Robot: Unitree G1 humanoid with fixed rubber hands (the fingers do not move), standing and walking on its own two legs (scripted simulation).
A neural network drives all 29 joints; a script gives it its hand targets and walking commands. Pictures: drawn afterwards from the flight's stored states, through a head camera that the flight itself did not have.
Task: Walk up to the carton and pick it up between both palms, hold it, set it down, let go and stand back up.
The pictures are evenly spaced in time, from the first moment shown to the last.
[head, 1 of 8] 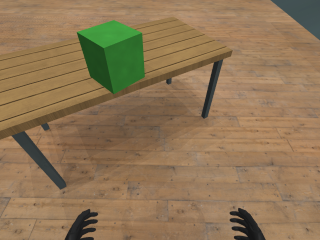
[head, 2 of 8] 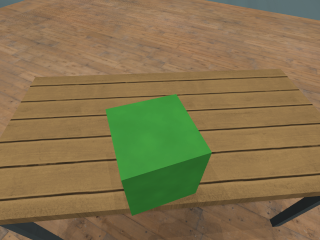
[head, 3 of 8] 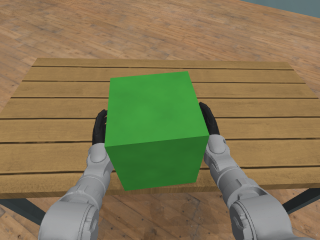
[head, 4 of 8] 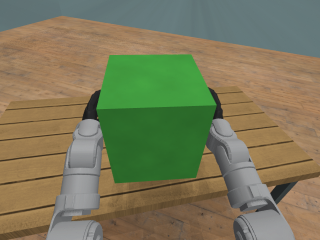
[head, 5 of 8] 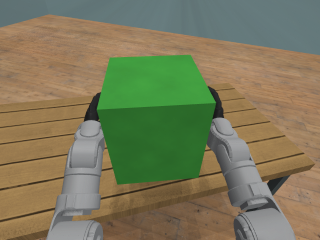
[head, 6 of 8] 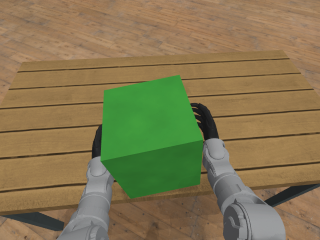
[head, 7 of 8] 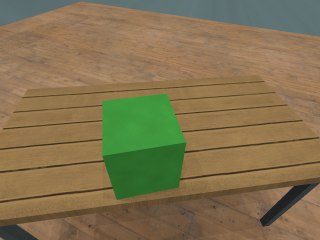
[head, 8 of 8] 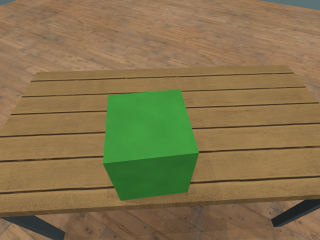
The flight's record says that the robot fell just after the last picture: no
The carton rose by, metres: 0.20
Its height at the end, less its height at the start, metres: +0.00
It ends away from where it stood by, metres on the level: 0.02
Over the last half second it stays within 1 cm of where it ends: yes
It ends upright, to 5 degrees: yes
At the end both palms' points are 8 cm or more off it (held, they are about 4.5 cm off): yes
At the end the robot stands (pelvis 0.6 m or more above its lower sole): yes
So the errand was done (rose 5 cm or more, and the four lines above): yes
